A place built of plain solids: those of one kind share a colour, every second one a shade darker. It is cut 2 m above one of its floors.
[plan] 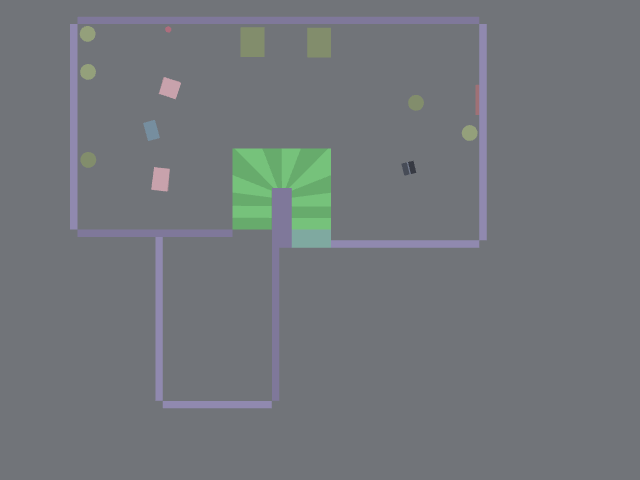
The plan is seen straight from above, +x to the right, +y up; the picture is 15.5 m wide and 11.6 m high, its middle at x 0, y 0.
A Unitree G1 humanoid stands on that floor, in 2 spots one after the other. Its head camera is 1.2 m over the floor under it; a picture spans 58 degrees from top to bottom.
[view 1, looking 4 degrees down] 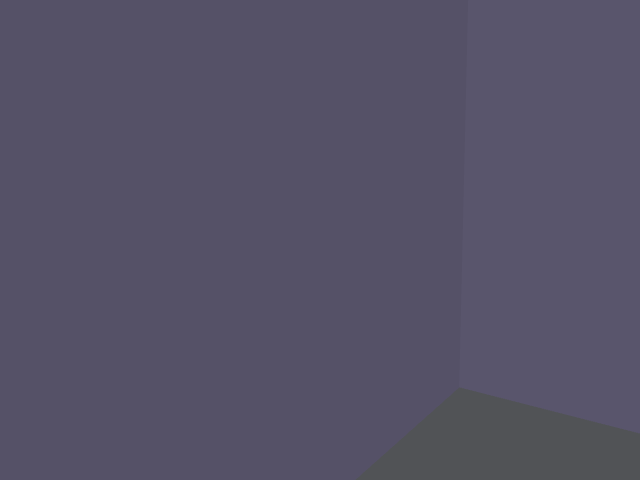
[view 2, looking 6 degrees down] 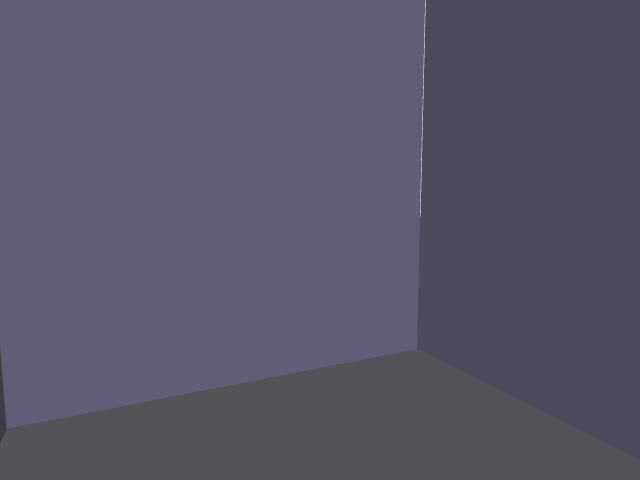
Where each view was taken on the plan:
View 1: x -2.79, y -2.76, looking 128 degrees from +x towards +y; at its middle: wall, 1.65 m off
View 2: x -1.69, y -1.28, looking -116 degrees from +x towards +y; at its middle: wall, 2.92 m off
